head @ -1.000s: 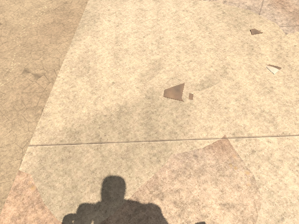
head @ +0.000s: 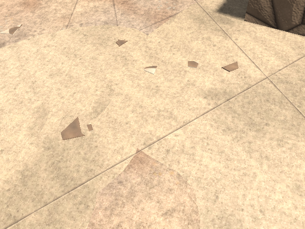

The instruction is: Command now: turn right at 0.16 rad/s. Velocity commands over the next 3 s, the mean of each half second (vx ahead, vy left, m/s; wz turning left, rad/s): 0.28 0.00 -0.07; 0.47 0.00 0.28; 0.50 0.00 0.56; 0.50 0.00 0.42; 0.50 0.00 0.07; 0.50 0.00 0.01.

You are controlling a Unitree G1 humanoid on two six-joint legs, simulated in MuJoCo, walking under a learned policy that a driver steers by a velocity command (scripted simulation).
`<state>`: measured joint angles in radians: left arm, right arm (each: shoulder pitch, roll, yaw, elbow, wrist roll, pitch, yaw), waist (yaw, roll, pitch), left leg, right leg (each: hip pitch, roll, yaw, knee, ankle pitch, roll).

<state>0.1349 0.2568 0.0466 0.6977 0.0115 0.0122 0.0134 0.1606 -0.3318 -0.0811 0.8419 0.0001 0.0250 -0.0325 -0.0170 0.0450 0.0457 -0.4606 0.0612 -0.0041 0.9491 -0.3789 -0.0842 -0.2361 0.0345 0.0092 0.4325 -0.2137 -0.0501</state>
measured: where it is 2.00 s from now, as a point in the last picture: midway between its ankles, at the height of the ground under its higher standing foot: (130, 138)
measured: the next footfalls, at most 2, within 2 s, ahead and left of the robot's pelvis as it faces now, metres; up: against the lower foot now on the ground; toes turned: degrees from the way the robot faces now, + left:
left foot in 0.18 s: +0.04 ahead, +0.13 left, +0.00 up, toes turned +1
right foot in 0.60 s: +0.34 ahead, -0.15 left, +0.00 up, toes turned -2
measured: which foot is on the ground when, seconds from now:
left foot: up 0.00-0.16, down 0.18-0.62, up 0.64-1.00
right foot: down 0.00-0.20, up 0.22-0.58, down 0.60-1.00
